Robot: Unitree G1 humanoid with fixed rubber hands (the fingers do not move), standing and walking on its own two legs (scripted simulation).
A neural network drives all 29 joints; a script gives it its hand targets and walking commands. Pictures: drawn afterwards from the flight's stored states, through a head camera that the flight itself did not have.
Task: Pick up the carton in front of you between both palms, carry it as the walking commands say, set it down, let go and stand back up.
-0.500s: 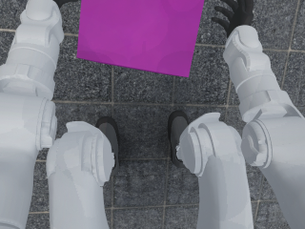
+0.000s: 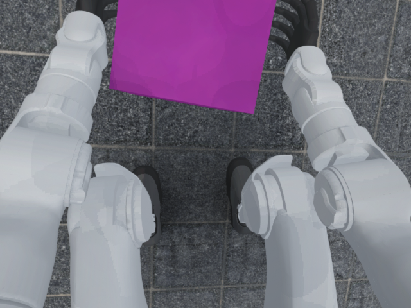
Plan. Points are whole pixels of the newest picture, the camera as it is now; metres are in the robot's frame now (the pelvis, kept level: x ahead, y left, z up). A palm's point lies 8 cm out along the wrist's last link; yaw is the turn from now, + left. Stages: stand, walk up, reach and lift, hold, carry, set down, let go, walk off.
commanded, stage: reach and lift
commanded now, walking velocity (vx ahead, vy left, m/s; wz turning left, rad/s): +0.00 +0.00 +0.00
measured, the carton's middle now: (189, 48) +0.51 +0.03 -0.25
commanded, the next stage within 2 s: none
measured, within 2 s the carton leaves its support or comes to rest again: leaves its support in 0.36 s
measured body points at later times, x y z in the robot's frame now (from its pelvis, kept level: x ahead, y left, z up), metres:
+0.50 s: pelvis +0.00 +0.00 +0.00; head +0.32 +0.07 +0.30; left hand +0.54 +0.18 -0.14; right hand +0.52 -0.12 -0.13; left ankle +0.11 +0.12 -0.34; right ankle +0.13 -0.13 -0.34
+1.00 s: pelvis +0.01 -0.01 +0.12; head +0.25 +0.03 +0.50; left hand +0.49 +0.19 +0.05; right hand +0.49 -0.12 +0.05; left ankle +0.11 +0.12 -0.34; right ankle +0.13 -0.13 -0.34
